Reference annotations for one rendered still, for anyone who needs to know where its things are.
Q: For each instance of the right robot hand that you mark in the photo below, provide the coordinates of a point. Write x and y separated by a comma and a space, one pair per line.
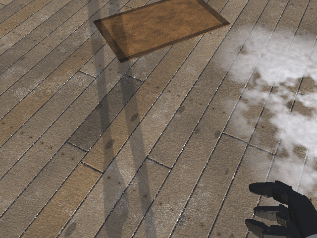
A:
297, 220

